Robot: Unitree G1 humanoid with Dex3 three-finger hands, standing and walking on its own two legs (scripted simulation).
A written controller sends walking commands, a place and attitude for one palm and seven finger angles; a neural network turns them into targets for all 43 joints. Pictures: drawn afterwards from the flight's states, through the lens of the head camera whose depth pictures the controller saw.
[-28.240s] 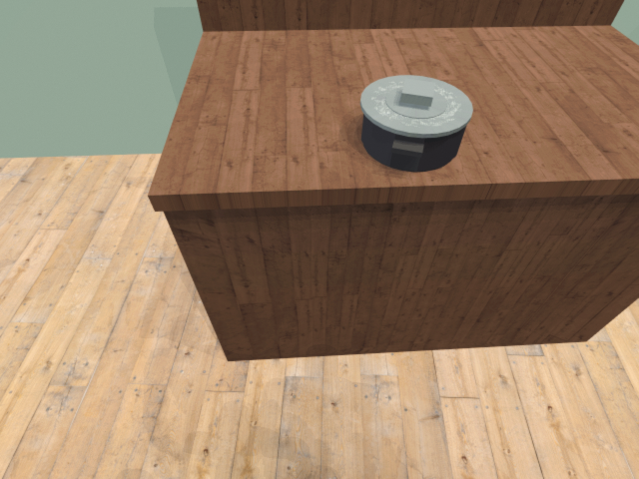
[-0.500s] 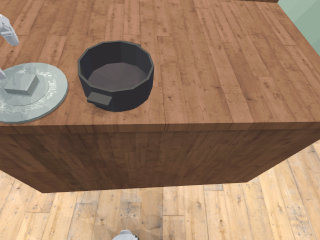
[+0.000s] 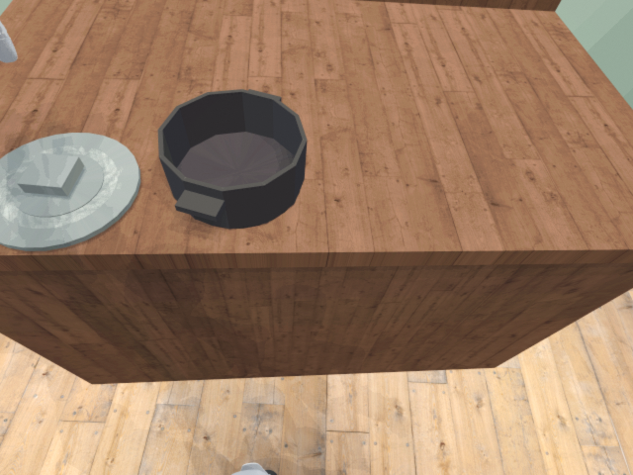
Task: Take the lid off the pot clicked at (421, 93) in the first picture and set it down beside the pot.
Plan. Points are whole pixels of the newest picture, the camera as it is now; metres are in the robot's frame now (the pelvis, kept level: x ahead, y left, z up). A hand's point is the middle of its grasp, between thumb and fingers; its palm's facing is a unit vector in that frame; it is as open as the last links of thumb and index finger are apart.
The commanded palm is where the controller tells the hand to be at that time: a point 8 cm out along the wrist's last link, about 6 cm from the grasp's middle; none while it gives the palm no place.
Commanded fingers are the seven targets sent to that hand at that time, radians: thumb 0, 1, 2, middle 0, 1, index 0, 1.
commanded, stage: draw the hand back to the body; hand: left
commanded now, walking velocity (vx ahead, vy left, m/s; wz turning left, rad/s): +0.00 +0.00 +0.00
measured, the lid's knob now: (52, 174) +0.50 +0.33 +0.06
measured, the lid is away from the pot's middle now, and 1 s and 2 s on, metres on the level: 0.24 0.24 0.24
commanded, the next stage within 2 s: none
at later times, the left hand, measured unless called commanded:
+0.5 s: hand out of the picture +0.46 +0.32 +0.21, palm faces -0.24 -0.07 -0.97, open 11.0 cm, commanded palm +0.43 +0.31 +0.27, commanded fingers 0.00 -0.05 0.73 -0.38 -0.80 -0.38 -0.80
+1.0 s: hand (12, 82) +0.42 +0.24 +0.25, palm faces +0.50 -0.83 -0.24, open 10.4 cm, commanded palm +0.35 +0.28 +0.26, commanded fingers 0.00 0.35 0.80 -0.30 -0.59 -0.30 -0.59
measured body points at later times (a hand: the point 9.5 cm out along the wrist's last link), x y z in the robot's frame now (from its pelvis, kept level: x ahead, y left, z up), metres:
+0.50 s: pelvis +0.00 -0.02 +0.00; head +0.07 -0.02 +0.45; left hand +0.46 +0.32 +0.26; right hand +0.08 -0.29 -0.12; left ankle +0.04 +0.07 -0.72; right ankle -0.04 -0.18 -0.72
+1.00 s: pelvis +0.03 -0.06 +0.02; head +0.05 -0.07 +0.47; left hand +0.39 +0.29 +0.27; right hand +0.16 -0.31 -0.08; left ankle +0.04 +0.07 -0.72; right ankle -0.04 -0.18 -0.72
